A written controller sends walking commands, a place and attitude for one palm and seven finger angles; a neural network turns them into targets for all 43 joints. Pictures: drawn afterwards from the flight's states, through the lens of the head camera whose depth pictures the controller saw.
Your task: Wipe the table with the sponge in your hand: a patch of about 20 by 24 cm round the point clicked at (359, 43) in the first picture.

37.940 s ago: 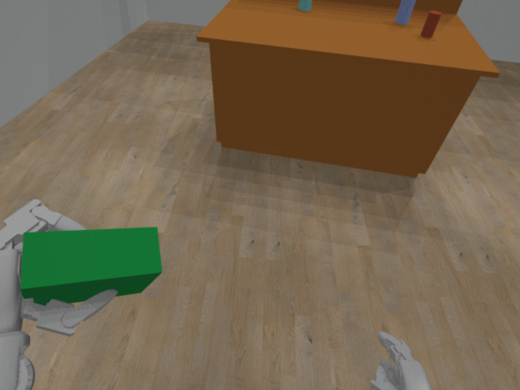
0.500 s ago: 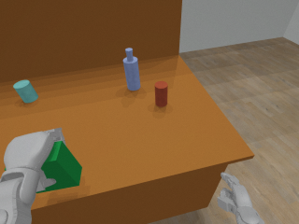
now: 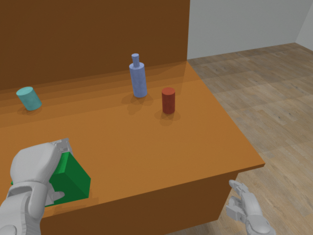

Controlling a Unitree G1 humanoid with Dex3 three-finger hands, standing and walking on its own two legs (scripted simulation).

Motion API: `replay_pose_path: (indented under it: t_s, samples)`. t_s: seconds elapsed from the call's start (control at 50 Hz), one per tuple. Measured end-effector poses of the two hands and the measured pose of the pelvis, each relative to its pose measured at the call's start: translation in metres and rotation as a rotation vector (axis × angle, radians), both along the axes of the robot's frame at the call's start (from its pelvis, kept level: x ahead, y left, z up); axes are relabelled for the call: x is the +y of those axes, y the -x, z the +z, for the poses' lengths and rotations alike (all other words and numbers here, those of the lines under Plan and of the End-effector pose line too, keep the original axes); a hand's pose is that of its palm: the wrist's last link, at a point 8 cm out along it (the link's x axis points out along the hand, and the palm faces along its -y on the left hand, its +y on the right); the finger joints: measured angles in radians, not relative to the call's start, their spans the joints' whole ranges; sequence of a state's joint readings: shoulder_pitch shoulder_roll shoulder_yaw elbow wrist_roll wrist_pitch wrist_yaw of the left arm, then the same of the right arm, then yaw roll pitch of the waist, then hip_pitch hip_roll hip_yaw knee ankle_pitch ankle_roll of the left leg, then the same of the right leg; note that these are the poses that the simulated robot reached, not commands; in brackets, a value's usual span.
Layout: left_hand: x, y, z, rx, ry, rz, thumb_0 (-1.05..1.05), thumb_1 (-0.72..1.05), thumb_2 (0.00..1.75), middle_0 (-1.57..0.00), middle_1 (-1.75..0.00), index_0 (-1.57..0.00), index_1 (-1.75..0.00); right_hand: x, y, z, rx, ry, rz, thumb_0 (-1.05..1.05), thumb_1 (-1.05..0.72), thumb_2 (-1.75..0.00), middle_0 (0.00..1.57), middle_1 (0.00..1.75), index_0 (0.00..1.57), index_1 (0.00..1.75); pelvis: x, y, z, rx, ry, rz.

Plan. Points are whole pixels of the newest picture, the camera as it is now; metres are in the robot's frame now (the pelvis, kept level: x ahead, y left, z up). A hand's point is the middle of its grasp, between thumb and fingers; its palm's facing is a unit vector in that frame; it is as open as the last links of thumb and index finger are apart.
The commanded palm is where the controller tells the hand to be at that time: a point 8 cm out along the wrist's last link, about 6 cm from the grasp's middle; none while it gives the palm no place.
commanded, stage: bring the sponge back beside the body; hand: left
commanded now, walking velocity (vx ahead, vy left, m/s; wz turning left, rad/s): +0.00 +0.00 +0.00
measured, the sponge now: (60, 185) +0.18 +0.29 +0.06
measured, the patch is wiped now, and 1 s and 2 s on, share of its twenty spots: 0.95 0.95 0.95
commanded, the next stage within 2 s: step back with the hand held close in 0.30 s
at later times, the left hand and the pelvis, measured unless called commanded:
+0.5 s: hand (67, 169) +0.20 +0.25 +0.11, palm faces +0.21 -0.59 -0.78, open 9.8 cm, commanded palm +0.15 +0.27 +0.17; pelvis -0.01 -0.01 +0.00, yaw +0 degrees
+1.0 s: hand (54, 170) +0.18 +0.26 +0.14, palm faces +0.34 -0.84 -0.43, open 9.8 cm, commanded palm +0.13 +0.30 +0.17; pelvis -0.03 +0.02 -0.02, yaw +0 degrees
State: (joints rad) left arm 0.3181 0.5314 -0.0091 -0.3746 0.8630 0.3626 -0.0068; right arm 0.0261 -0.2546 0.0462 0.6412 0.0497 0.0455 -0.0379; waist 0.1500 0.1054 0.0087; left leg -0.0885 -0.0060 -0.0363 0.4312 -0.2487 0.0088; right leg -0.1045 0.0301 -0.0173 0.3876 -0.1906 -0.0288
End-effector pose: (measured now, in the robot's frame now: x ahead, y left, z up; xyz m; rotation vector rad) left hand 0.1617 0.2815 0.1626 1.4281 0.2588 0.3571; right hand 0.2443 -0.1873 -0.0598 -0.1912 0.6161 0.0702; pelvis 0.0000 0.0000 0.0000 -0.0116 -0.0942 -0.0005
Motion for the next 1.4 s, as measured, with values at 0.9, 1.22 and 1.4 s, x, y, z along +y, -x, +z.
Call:
replay_pose_path:
  t_s: [0.9, 1.22, 1.4]
  samples:
    - [0.023, 0.01, 0.0, -0.486, 0.826, -0.257, -0.01, -0.52, 1.08, -0.75, -1.36, -0.78, -1.38, -0.045, 0.129, -0.036, 0.211, 0.14, -0.267, 0.02, -0.9, -0.9, 0.2, 0.3, 0.2, 0.3, 0.017, 0.021, -0.018, 0.138, 0.006, 0.006]
    - [0.025, 0.047, 0.002, -0.597, 0.829, -0.316, -0.02, -0.52, 1.08, -0.75, -1.36, -0.78, -1.38, -0.017, 0.112, -0.02, 0.052, 0.147, -0.153, 0.01, -0.9, -0.9, 0.2, 0.3, 0.21, 0.3, 0.022, 0.051, -0.026, 0.145, 0.029, 0.016]
    - [0.022, 0.047, -0.003, -0.6, 0.82, -0.294, -0.02, -0.52, 1.08, -0.75, -1.36, -0.78, -1.38, -0.018, 0.121, -0.025, 0.052, 0.141, -0.145, 0.01, -0.9, -0.9, 0.2, 0.3, 0.21, 0.3, 0.017, 0.057, -0.029, 0.127, 0.011, 0.005]
